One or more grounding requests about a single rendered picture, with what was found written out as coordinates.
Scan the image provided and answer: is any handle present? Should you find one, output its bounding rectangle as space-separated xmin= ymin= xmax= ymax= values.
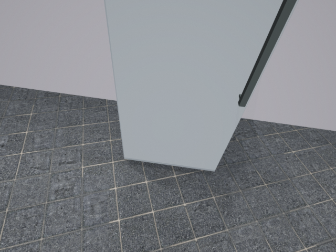
xmin=238 ymin=0 xmax=297 ymax=107

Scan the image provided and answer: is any fridge door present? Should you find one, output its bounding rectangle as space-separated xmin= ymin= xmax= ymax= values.
xmin=106 ymin=0 xmax=299 ymax=170

